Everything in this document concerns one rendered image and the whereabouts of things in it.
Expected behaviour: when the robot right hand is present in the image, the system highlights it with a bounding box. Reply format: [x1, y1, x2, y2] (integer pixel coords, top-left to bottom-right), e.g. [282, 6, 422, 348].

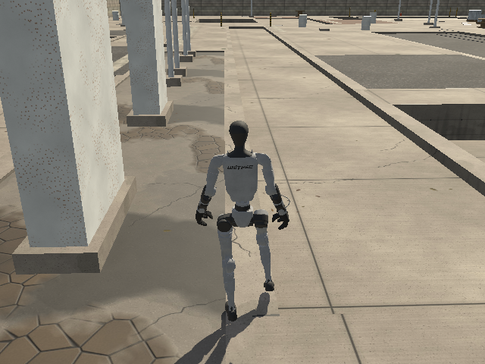
[272, 211, 289, 230]

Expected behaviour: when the right robot foot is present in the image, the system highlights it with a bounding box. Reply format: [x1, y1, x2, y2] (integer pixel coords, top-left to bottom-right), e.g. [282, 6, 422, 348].
[264, 279, 274, 291]

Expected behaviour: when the left robot forearm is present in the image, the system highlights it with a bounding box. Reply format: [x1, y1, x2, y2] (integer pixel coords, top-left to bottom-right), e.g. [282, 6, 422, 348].
[197, 185, 212, 213]

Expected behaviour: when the robot torso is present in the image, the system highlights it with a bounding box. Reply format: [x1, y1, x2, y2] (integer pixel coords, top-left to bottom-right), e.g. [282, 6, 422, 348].
[223, 150, 258, 228]

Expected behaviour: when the right robot upper arm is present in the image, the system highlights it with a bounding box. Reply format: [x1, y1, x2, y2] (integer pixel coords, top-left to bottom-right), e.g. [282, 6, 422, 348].
[255, 152, 277, 196]

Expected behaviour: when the robot left hand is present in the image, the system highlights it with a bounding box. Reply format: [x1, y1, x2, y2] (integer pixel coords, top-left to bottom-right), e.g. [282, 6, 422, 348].
[196, 210, 213, 226]

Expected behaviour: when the right robot forearm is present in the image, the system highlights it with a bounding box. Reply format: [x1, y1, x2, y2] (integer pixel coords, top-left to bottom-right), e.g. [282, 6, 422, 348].
[270, 184, 286, 215]

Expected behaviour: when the left robot upper arm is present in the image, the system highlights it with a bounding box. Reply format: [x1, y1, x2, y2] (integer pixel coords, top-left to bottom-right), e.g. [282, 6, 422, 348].
[204, 154, 224, 196]

